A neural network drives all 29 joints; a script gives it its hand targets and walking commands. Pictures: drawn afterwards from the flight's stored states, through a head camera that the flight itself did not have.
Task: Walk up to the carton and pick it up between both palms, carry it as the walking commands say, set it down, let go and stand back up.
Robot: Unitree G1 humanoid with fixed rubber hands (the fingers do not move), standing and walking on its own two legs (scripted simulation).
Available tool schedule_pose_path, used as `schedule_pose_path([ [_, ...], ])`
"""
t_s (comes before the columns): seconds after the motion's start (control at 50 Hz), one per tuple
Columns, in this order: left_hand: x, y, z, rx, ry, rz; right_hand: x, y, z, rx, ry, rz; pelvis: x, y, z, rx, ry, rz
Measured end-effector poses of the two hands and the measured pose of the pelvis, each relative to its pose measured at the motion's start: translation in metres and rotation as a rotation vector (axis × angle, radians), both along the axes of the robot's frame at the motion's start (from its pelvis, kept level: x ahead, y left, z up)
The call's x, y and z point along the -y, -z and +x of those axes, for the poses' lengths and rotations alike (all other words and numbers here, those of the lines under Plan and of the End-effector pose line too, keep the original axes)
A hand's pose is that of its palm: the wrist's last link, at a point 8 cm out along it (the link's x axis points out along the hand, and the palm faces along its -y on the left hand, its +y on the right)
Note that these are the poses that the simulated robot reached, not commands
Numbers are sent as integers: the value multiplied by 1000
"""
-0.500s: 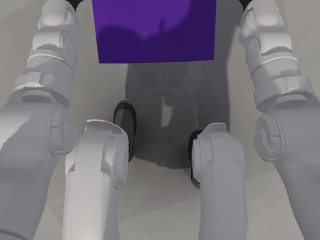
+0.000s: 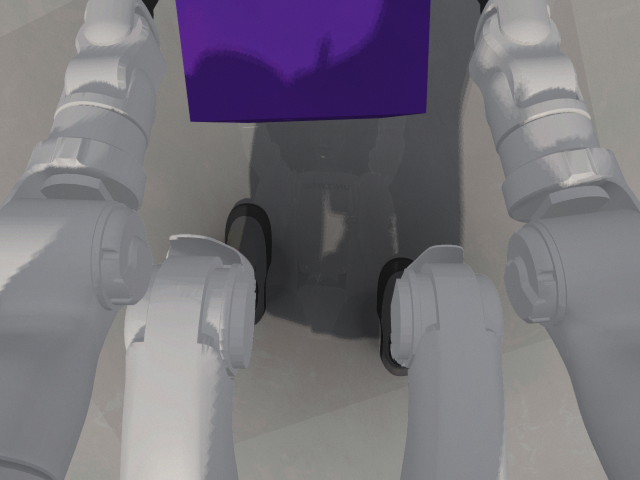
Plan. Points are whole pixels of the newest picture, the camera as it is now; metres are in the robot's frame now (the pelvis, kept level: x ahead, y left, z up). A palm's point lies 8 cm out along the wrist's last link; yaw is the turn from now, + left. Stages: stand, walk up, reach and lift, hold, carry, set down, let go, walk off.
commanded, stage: reach and lift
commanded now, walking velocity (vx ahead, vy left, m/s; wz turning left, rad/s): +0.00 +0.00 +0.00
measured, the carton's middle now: out of the picture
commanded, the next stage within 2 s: none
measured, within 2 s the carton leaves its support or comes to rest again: leaves its support in 0.90 s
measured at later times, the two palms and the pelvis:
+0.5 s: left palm out of the picture +0.53 +0.21 -0.18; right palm out of the picture +0.55 -0.08 -0.18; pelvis +0.00 +0.01 +0.00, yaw -1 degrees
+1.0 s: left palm out of the picture +0.54 +0.21 -0.17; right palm out of the picture +0.55 -0.08 -0.18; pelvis +0.01 +0.00 -0.01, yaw -2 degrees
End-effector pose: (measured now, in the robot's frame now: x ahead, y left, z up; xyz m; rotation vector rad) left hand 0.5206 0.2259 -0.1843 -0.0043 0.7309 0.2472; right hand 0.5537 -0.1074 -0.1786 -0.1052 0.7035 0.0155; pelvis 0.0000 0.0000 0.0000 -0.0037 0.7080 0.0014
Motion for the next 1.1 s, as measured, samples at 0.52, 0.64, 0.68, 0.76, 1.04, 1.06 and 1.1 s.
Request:
schedule_pose_path([
  [0.52,14,-3,6,-12,10,13,-29,-1,-2,-9,8,41,-6,2,-2,25,10,-1],
  [0.64,15,-8,13,-29,52,15,-28,0,-3,-16,14,68,-6,10,1,25,23,6],
  [0.68,15,-10,15,-31,58,14,-27,1,-4,-14,20,72,-6,12,2,27,23,8],
  [0.76,16,-12,17,-36,66,10,-26,1,-6,-17,33,80,-5,13,5,20,28,8],
  [1.04,22,-21,17,-54,79,12,-21,-4,-10,-28,81,72,-4,8,13,-33,39,6],
  [1.06,24,-23,17,-51,76,13,-20,-6,-10,-25,85,71,-4,7,13,-35,39,6],
  [1.1,25,-28,16,-42,66,15,-20,-12,-10,-18,87,71,-4,6,13,-39,41,6],
])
